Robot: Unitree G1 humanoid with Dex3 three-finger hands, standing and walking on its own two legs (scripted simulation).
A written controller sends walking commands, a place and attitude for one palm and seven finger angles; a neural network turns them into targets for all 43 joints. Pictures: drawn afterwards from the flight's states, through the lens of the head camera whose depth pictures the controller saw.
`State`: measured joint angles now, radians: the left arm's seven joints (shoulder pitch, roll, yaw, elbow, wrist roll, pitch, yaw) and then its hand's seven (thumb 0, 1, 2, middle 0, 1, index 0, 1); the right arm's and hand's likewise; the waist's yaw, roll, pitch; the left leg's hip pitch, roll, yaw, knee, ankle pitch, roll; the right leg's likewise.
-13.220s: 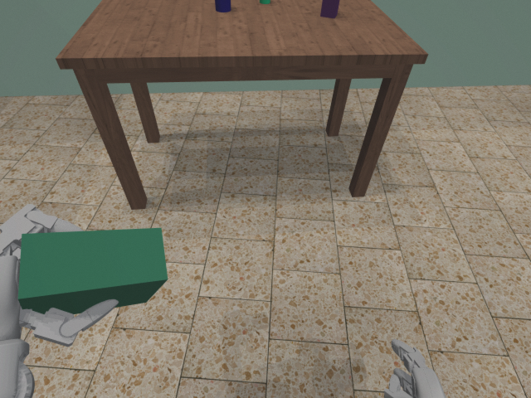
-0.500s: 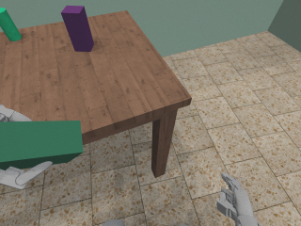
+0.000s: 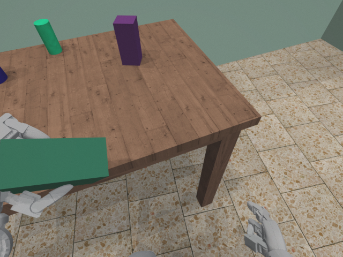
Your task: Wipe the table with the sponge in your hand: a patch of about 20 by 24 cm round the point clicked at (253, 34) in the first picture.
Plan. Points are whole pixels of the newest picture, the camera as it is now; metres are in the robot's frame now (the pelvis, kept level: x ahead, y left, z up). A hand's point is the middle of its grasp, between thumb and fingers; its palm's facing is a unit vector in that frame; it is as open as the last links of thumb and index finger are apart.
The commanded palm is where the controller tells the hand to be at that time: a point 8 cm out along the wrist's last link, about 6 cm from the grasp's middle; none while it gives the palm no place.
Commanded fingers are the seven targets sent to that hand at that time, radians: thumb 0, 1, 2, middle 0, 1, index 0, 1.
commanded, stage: shuffle to correct the standing spot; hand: left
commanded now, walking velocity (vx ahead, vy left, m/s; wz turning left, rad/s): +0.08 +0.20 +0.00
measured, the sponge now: (71, 164) +0.24 +0.18 +0.17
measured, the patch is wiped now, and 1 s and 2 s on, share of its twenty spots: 0.00 0.00 0.00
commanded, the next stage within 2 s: come to a stop and stand still in 0.64 s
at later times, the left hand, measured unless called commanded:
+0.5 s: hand out of the picture +0.22 +0.36 +0.20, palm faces +0.40 -0.79 -0.46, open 10.4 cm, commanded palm +0.16 +0.41 +0.20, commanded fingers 0.00 0.10 1.30 -1.20 -1.60 -1.20 -1.60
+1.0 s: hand out of the picture +0.26 +0.42 +0.22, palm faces +0.35 -0.81 -0.47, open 10.4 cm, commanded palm +0.20 +0.47 +0.20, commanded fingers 0.00 0.10 1.30 -1.20 -1.60 -1.20 -1.60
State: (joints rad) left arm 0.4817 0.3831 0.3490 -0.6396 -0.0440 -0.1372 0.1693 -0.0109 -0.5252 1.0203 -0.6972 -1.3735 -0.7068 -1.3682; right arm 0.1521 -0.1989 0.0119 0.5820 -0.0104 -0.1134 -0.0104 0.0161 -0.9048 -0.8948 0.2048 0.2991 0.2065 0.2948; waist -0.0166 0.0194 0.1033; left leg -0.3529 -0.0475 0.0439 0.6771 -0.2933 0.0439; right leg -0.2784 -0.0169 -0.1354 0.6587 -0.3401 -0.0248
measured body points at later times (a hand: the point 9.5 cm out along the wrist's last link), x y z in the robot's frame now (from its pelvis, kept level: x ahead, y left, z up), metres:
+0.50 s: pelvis +0.00 +0.13 +0.00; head +0.03 +0.12 +0.45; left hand +0.19 +0.40 +0.23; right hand +0.19 -0.09 -0.08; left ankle +0.03 +0.25 -0.72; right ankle +0.00 +0.04 -0.72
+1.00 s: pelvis +0.04 +0.19 +0.02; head +0.07 +0.20 +0.46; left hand +0.23 +0.46 +0.25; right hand +0.22 -0.01 -0.07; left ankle +0.06 +0.32 -0.72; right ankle +0.08 +0.11 -0.72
